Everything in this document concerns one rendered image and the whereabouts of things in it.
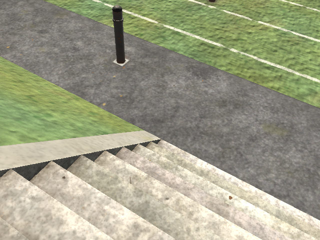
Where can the stairs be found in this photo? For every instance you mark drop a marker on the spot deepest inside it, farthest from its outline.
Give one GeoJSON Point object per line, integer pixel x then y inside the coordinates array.
{"type": "Point", "coordinates": [157, 192]}

